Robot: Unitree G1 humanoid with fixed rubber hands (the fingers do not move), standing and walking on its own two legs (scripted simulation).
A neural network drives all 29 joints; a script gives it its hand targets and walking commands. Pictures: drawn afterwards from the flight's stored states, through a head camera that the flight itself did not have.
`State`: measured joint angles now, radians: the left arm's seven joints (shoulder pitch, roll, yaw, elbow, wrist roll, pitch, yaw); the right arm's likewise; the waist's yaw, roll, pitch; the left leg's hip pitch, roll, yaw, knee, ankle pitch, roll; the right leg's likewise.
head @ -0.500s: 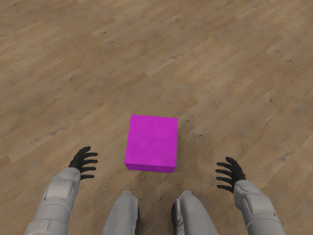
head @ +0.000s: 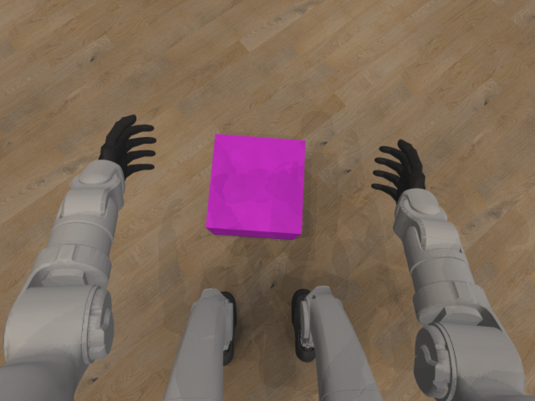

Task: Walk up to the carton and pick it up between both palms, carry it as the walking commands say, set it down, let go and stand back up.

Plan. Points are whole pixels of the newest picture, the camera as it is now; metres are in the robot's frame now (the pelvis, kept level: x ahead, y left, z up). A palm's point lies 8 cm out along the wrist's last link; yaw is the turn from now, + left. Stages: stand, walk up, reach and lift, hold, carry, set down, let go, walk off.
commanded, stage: reach and lift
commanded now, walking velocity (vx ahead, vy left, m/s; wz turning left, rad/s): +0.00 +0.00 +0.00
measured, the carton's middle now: (256, 190) +0.51 +0.01 -0.57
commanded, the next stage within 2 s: none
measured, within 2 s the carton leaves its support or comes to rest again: neither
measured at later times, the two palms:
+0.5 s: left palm (128, 124) +0.52 +0.22 -0.13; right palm (393, 151) +0.47 -0.22 -0.13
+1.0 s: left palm (157, 158) +0.52 +0.22 -0.29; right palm (362, 176) +0.47 -0.22 -0.29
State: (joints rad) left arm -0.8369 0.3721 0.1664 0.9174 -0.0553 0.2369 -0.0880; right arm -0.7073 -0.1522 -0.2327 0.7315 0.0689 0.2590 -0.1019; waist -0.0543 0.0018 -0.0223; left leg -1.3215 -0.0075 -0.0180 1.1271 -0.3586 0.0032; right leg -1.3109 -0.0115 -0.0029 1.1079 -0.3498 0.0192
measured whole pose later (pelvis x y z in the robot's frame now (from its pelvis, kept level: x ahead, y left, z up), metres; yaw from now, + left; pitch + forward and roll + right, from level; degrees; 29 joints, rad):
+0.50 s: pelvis +0.01 +0.01 -0.03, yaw -1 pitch +47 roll -2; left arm -1.08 0.38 0.29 0.97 0.01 0.12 -0.12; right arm -0.93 -0.19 -0.36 0.80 0.02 0.13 -0.02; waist -0.05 0.00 -0.12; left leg -1.62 -0.02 -0.02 1.17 -0.36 0.01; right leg -1.61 0.00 0.01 1.14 -0.34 0.04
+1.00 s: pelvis -0.02 +0.01 -0.17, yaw -3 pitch +48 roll -4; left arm -1.23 0.47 0.19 0.97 -0.08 0.16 -0.06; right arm -1.09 -0.25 -0.30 0.81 0.11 0.17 -0.08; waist -0.04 0.00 -0.02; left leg -2.09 -0.03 -0.04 1.76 -0.51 0.00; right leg -2.07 0.02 0.01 1.72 -0.49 0.05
